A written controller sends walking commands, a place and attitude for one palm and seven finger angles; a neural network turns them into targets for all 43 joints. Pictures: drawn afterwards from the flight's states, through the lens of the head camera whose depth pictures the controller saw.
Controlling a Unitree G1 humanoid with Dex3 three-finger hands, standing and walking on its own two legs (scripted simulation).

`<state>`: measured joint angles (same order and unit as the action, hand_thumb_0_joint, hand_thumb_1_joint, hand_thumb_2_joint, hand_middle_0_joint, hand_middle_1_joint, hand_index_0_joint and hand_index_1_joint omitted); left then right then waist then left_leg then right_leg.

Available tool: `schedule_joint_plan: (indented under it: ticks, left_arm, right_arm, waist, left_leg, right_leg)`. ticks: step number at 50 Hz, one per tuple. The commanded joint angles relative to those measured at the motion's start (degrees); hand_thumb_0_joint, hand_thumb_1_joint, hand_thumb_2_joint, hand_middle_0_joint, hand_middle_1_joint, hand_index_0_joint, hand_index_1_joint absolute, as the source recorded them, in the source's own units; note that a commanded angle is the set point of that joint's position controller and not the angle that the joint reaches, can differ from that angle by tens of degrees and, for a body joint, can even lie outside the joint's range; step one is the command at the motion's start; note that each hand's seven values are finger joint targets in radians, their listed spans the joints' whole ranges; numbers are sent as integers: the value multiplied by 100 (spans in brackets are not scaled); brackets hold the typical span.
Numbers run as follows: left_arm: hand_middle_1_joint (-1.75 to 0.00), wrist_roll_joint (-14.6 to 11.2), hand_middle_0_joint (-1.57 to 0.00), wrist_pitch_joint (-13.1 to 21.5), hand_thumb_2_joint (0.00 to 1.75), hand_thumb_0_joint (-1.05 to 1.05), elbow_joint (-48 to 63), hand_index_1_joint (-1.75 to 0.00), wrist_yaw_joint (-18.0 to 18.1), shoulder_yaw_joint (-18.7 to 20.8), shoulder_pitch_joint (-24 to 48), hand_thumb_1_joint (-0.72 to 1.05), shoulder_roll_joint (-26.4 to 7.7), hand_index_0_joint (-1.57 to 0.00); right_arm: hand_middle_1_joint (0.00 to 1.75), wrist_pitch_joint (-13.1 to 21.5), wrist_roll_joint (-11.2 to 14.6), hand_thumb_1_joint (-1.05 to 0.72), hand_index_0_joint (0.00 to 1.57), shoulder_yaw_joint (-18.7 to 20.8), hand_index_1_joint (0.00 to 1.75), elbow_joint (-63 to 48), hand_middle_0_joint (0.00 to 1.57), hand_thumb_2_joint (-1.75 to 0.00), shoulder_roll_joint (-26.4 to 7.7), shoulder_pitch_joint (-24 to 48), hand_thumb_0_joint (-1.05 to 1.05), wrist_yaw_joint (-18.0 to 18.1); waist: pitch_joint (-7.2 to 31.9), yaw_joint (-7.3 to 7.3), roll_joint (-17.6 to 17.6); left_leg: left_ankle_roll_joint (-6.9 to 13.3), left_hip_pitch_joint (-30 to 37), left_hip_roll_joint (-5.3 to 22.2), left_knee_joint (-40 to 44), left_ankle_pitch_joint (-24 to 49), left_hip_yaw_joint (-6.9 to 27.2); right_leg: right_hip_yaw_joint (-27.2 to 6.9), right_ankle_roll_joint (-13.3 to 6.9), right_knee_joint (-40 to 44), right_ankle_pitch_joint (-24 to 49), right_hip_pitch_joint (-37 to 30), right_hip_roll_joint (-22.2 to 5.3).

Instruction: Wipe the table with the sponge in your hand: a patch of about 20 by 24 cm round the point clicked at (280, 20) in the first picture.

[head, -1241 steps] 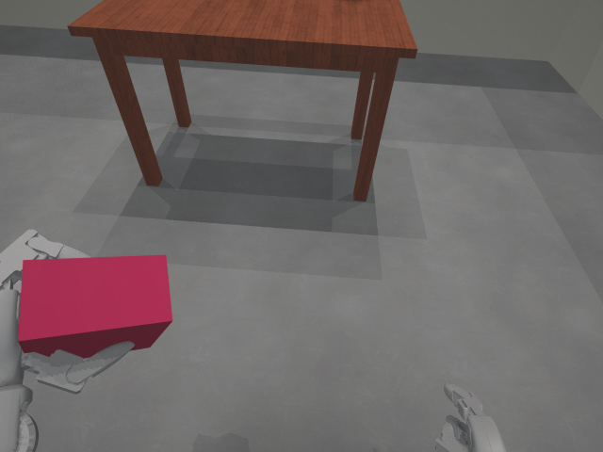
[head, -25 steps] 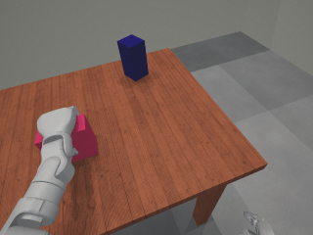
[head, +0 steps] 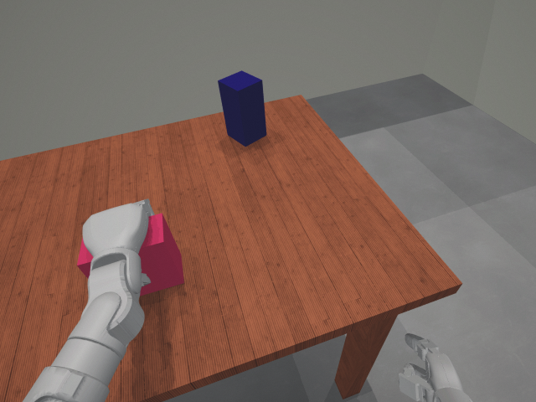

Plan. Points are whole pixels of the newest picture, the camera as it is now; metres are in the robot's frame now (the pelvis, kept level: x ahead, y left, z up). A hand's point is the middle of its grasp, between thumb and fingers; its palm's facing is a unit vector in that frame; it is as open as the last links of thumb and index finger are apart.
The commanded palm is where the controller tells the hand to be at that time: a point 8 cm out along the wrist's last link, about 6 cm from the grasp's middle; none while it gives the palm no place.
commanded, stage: wipe back along the middle lane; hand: left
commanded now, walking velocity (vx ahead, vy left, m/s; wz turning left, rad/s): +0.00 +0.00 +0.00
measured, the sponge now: (139, 265) +0.31 +0.26 +0.03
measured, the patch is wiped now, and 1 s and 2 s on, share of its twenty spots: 0.45 0.50 0.80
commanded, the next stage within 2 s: slide across to the third lane in 0.80 s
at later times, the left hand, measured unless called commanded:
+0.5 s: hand (136, 273) +0.27 +0.24 +0.07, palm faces +0.06 -0.10 -0.99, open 10.5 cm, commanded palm +0.23 +0.22 +0.11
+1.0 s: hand (132, 299) +0.23 +0.22 +0.07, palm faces +0.07 -0.12 -0.99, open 10.5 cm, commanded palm +0.20 +0.20 +0.12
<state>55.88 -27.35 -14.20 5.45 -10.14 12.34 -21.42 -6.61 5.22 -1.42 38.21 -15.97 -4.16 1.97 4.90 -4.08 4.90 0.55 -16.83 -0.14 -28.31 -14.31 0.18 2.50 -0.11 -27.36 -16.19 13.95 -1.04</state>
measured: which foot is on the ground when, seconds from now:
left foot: down 0.00-1.00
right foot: down 0.00-1.00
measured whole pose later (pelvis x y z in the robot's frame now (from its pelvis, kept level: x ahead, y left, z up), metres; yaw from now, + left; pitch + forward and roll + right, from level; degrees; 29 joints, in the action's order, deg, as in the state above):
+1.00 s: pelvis -0.01 -0.01 +0.00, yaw -1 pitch -1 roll +0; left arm 55.6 -31.5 10.5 5.4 -12.7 -8.8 -20.2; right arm -5.7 4.7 -1.2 39.0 -16.1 -3.4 0.4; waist 3.6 -5.7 6.7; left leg -0.1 -13.8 0.8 -29.8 -15.1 -0.9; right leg 1.2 -0.7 -29.9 -17.1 12.0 -0.1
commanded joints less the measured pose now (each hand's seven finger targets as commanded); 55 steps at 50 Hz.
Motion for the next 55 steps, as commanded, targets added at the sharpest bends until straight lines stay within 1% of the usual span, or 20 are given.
schedule_joint_plan:
  ticks: [1,8,9,10,17,19,20,24,25,29,33,34,36,39,40,42,44,47,49,55]
  left_arm:
    - [-160,-75,-120,-95,130,0,675,-160,-83,191,802,10,-585,-120]
    - [-160,-132,-120,-174,130,0,994,-160,-137,106,448,10,-461,-120]
    - [-160,-128,-120,-181,130,0,1029,-160,-118,371,301,10,-729,-120]
    - [-160,-135,-120,-180,130,0,1179,-160,-142,24,308,10,-342,-120]
    - [-160,-245,-120,-208,130,0,1796,-160,-111,-54,-693,10,-140,-120]
    - [-160,-265,-120,-241,130,0,1963,-160,-45,284,-970,10,-487,-120]
    - [-160,-311,-120,-276,130,0,2134,-160,-54,35,-1037,10,-183,-120]
    - [-160,-220,-120,-415,130,0,2207,-160,-29,252,-944,10,-522,-120]
    - [-160,-215,-120,-456,130,0,2332,-160,-51,22,-1012,10,-289,-120]
    - [-160,-141,-120,-498,130,0,2322,-160,-101,166,-1032,10,-546,-120]
    - [-160,-163,-120,-462,130,0,2309,-160,-143,-29,-1089,10,-327,-120]
    - [-160,-161,-120,-433,130,0,2386,-160,-120,215,-1234,10,-562,-120]
    - [-160,-217,-120,-389,130,0,2501,-160,-125,46,-1454,10,-325,-120]
    - [-160,-244,-120,-339,130,0,2556,-160,-83,344,-1875,10,-561,-120]
    - [-160,-267,-120,-342,130,0,2768,-160,-101,11,-1889,10,-202,-120]
    - [-160,-296,-120,-337,130,0,2837,-160,-90,83,-2114,10,-282,-120]
    - [-160,-256,-120,-352,130,0,2960,-160,-66,331,-2147,10,-566,-120]
    - [-160,-172,-120,-418,130,0,3003,-160,-95,-143,-1486,10,-223,-120]
    - [-160,-102,-120,-444,130,0,3007,-160,-67,-39,-1074,10,-431,-120]
    - [-160,-77,-120,-254,130,0,3241,-160,-70,-599,-381,10,50,-120]
  right_arm:
    - [30,312,-15,-90,20,205,30,-988,20,-90,-584,1093,0,17]
    - [30,335,-20,-90,20,183,30,-1046,20,-90,-580,1212,0,-3]
    - [30,333,-29,-90,20,199,30,-1026,20,-90,-615,1217,0,-5]
    - [30,343,-25,-90,20,179,30,-1091,20,-90,-554,1234,0,-19]
    - [30,390,-26,-90,20,204,30,-1164,20,-90,-520,1361,0,-169]
    - [30,392,-41,-90,20,231,30,-1146,20,-90,-556,1414,0,-187]
    - [30,399,-30,-90,20,205,30,-1232,20,-90,-495,1437,0,-201]
    - [30,393,-32,-90,20,205,30,-1128,20,-90,-546,1510,0,-164]
    - [30,405,-18,-90,20,188,30,-1201,20,-90,-495,1531,0,-163]
    - [30,433,-25,-90,20,189,30,-1139,20,-90,-516,1573,0,-133]
    - [30,454,-23,-90,20,164,30,-1140,20,-90,-480,1576,0,-118]
    - [30,470,-41,-90,20,190,30,-1138,20,-90,-504,1578,0,-113]
    - [30,497,-29,-90,20,174,30,-1192,20,-90,-450,1597,0,-129]
    - [30,510,-51,-90,20,202,30,-1148,20,-90,-488,1626,0,-150]
    - [30,517,-46,-90,20,180,30,-1235,20,-90,-431,1628,0,-168]
    - [30,529,-42,-90,20,195,30,-1223,20,-90,-441,1655,0,-193]
    - [30,535,-54,-90,20,214,30,-1188,20,-90,-471,1676,0,-196]
    - [30,535,-52,-90,20,178,30,-1190,20,-90,-425,1712,0,-169]
    - [30,573,-63,-90,20,185,30,-1155,20,-90,-436,1739,0,-127]
    - [30,754,-60,-90,20,165,30,-1201,20,-90,-315,1764,0,-89]
  waist:
    - [833,-61,-641]
    - [844,-76,-788]
    - [872,-124,-775]
    - [887,-80,-702]
    - [809,-151,-884]
    - [778,-230,-801]
    - [818,-218,-873]
    - [537,-205,-822]
    - [567,-211,-837]
    - [516,-225,-736]
    - [547,-212,-820]
    - [623,-259,-805]
    - [704,-266,-933]
    - [572,-309,-979]
    - [629,-271,-953]
    - [430,-278,-963]
    - [366,-297,-842]
    - [200,-191,-826]
    - [182,-194,-705]
    - [783,-180,-636]
  left_leg:
    - [177,577,-114,268,1207,161]
    - [176,551,-119,243,1233,142]
    - [172,554,-104,250,1225,178]
    - [185,577,-120,231,1266,133]
    - [167,546,-98,137,1517,109]
    - [156,553,-95,141,1521,139]
    - [173,513,-110,145,1491,98]
    - [166,515,-90,193,1295,122]
    - [187,513,-114,189,1280,90]
    - [185,567,-115,198,1113,132]
    - [193,541,-129,195,982,109]
    - [195,586,-132,175,1000,133]
    - [203,583,-143,130,1083,93]
    - [176,549,-131,104,1095,130]
    - [199,527,-139,96,1111,64]
    - [193,532,-135,68,1121,83]
    - [186,577,-123,70,1081,109]
    - [200,559,-99,151,923,131]
    - [214,638,-84,207,752,172]
    - [247,870,-110,223,807,167]
  right_leg:
    - [-46,-334,321,1292,-198,214]
    - [-84,-304,289,1443,-283,195]
    - [-142,-334,275,1424,-316,214]
    - [-61,-313,257,1457,-309,206]
    - [-107,-295,156,1951,-394,207]
    - [-210,-329,141,1985,-440,230]
    - [-102,-287,121,1966,-491,205]
    - [-246,-307,202,1690,-332,231]
    - [-176,-278,199,1607,-358,217]
    - [-306,-311,244,1346,-295,242]
    - [-294,-275,268,1168,-253,232]
    - [-392,-309,263,1212,-318,258]
    - [-315,-268,226,1331,-365,230]
    - [-433,-292,234,1443,-372,245]
    - [-324,-250,209,1488,-400,213]
    - [-394,-248,263,1512,-329,209]
    - [-503,-288,282,1409,-285,237]
    - [-400,-269,355,1022,-69,229]
    - [-477,-313,428,675,23,264]
    - [-299,-313,308,613,-134,245]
